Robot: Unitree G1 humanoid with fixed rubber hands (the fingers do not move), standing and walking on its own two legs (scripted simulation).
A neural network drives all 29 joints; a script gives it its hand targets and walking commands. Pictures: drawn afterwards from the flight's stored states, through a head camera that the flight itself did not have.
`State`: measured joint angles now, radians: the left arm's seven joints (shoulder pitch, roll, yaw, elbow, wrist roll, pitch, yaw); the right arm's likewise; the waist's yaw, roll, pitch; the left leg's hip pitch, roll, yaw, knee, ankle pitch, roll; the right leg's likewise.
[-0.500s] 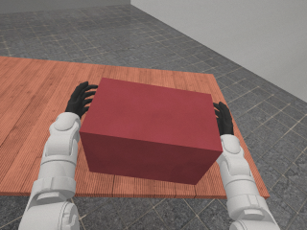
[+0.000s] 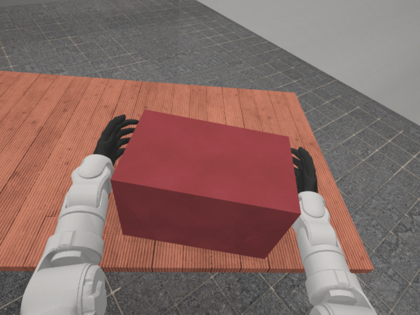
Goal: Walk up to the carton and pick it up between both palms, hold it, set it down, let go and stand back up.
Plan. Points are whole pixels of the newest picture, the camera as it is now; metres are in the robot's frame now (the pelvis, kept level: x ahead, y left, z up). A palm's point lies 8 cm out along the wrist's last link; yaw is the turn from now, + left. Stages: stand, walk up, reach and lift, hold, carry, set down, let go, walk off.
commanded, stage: set down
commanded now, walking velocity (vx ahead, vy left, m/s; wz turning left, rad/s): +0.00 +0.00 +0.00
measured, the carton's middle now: (205, 185) +0.37 -0.02 +0.05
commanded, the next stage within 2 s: none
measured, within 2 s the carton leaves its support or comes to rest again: rests again in 0.50 s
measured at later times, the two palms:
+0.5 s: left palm (109, 161) +0.41 +0.17 +0.08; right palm (303, 196) +0.34 -0.21 +0.06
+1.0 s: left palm (109, 162) +0.41 +0.18 +0.07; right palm (302, 197) +0.34 -0.21 +0.06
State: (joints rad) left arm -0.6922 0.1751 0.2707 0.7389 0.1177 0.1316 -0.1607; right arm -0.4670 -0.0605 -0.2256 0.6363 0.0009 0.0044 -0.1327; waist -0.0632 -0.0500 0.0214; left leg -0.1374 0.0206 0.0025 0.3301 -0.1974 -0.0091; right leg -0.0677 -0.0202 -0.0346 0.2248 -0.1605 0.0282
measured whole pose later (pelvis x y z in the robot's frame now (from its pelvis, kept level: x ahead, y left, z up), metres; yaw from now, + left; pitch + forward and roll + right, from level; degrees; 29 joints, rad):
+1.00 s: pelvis -0.01 +0.00 +0.00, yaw -1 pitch +2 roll -1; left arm -0.76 0.21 0.27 0.98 0.11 -0.08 -0.17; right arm -0.49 -0.01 -0.33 0.76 -0.07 -0.16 -0.12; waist -0.06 -0.06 0.02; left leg -0.19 0.02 0.01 0.34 -0.18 -0.01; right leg -0.13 -0.02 -0.02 0.23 -0.15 0.03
